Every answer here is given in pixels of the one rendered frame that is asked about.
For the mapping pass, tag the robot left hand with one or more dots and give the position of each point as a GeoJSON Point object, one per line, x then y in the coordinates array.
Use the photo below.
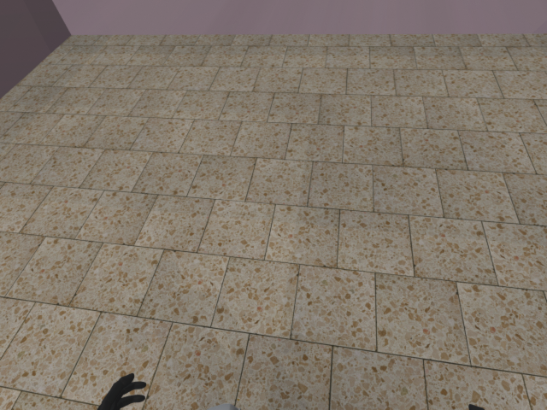
{"type": "Point", "coordinates": [113, 400]}

